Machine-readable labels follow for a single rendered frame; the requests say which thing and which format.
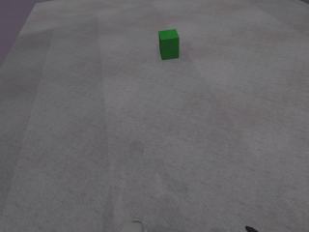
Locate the left robot thigh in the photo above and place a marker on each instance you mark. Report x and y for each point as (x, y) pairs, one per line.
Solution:
(134, 227)

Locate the robot left shin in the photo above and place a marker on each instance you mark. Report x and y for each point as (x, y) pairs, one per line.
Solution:
(137, 221)

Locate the carton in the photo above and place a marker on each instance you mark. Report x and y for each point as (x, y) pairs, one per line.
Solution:
(169, 44)

